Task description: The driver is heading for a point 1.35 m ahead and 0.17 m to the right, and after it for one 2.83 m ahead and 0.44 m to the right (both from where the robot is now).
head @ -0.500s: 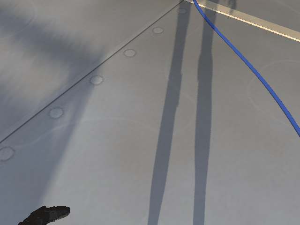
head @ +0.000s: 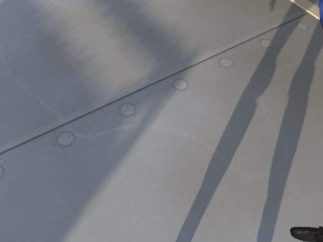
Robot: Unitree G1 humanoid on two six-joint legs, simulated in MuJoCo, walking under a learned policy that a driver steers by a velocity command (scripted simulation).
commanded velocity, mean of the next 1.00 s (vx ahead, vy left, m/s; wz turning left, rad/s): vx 0.09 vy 0.00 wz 0.07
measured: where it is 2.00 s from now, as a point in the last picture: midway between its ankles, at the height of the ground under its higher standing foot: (161, 236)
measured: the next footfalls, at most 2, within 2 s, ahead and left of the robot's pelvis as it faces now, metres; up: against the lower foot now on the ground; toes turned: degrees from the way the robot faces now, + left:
right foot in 0.24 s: +0.08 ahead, -0.15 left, +0.00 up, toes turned +1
right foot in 1.38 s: +0.50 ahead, -0.11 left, +0.00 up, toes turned +0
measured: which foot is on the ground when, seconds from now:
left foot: down 0.00-1.00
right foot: up 0.00-0.22, down 0.24-0.94, up 0.96-1.00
